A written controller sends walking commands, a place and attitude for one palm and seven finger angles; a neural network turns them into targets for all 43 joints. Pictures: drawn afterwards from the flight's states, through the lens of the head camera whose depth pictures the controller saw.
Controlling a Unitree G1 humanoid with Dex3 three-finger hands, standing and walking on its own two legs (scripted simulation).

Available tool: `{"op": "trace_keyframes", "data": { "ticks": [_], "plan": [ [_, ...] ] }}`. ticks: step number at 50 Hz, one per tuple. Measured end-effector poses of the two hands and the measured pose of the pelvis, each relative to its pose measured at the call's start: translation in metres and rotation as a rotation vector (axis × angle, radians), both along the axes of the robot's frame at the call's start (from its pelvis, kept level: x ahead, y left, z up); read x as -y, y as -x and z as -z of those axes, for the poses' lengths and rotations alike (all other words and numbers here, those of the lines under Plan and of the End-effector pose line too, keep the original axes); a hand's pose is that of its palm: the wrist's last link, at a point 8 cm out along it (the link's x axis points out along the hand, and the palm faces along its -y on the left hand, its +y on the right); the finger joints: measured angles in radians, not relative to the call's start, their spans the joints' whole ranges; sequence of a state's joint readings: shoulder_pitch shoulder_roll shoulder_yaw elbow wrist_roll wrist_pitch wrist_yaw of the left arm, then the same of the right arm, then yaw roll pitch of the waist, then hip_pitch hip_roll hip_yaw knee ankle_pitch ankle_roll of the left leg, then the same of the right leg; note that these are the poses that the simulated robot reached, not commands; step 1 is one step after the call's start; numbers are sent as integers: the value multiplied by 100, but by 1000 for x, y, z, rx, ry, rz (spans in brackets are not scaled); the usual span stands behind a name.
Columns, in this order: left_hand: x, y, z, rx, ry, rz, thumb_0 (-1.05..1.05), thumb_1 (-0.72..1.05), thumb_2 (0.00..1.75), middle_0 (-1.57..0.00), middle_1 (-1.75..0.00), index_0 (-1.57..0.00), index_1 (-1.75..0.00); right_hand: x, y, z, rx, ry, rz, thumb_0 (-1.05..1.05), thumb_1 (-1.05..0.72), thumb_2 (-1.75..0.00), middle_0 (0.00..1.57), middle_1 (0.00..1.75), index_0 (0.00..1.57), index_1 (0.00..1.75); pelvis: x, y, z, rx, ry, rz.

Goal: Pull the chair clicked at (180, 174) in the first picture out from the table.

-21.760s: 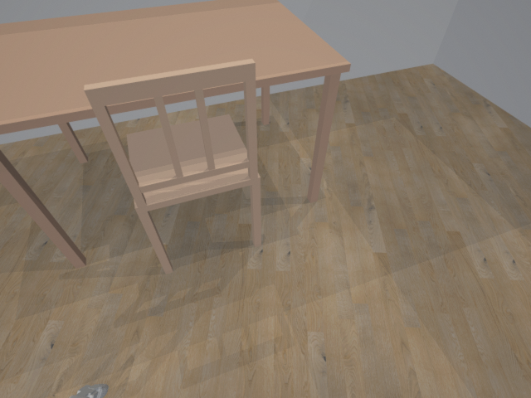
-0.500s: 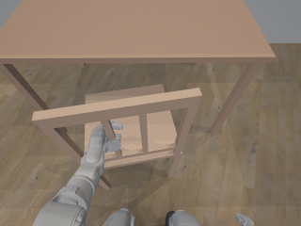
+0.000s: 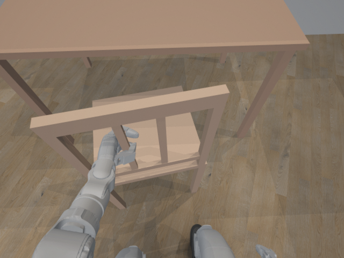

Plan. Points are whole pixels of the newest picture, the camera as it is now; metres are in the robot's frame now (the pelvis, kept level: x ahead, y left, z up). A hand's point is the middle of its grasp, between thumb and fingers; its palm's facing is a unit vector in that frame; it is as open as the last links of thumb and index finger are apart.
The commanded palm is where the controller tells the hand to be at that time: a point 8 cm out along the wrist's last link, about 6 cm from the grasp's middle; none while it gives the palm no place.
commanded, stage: step backward, pulling the chair out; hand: left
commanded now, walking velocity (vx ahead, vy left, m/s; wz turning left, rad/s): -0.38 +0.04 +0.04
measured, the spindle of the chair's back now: (126, 149) +0.40 +0.12 -0.08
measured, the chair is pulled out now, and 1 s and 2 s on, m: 0.22 0.36 0.61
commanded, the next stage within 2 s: stop walking, hand still on the chair in 1.56 s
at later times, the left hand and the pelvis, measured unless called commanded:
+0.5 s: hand (126, 173) +0.31 +0.11 -0.04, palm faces -0.03 -0.98 -0.17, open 5.3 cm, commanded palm +0.30 +0.17 -0.04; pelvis -0.05 +0.00 +0.02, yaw +2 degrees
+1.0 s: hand (121, 208) +0.23 +0.12 -0.04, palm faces +0.00 -0.98 -0.19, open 5.3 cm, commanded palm +0.21 +0.17 -0.04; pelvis -0.14 +0.00 +0.02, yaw +1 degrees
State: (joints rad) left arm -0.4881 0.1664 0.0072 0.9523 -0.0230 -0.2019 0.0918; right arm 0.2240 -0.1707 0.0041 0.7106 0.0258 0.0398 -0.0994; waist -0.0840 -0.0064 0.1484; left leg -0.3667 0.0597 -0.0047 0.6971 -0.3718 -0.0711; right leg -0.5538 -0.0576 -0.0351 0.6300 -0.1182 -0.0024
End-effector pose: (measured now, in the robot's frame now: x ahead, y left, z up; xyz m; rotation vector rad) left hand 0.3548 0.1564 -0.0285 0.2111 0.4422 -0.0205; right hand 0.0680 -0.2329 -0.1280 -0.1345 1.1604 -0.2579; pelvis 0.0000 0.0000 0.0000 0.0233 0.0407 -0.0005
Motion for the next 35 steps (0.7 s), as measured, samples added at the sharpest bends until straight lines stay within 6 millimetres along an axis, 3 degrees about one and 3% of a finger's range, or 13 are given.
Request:
{"op": "trace_keyframes", "data": {
  "ticks": [5,12,15,19,23,28,35],
  "plan": [
    [1,15,-1,-10,4,-28,4,68,77,-30,-123,-50,-145,21,21,1,-35,38,-1,0,-91,-90,20,30,20,30,0,13,-3,-3,-2,-15],
    [-3,31,-1,-21,20,1,3,69,76,-25,-124,-50,-145,38,43,-21,-35,147,-17,1,-91,-90,20,30,20,29,-10,34,-6,5,-12,-21],
    [-5,41,-3,-43,27,-2,4,70,76,-23,-123,-50,-145,36,46,-27,-24,147,-18,1,-91,-90,20,30,20,29,-10,34,-11,-1,17,-24],
    [-7,51,-3,-45,24,-24,4,70,77,-25,-123,-50,-145,28,44,-20,-41,91,-51,0,-91,-90,20,30,20,29,-1,33,-12,-12,38,-23],
    [-7,56,-4,-48,19,-41,4,68,78,-26,-122,-50,-145,23,40,-17,-31,65,-78,0,-91,-90,20,30,20,30,4,47,-16,-4,49,-32],
    [-9,61,-4,-57,20,-29,4,69,77,-26,-121,-50,-145,23,37,-19,16,105,-82,0,-91,-90,20,30,20,30,-6,66,-14,-14,46,-50],
    [-13,80,-5,-28,17,14,4,70,75,-24,-121,-50,-145,14,51,-33,63,121,-64,0,-91,-90,20,30,20,30,-16,92,-15,-3,13,-13]
  ]
}}
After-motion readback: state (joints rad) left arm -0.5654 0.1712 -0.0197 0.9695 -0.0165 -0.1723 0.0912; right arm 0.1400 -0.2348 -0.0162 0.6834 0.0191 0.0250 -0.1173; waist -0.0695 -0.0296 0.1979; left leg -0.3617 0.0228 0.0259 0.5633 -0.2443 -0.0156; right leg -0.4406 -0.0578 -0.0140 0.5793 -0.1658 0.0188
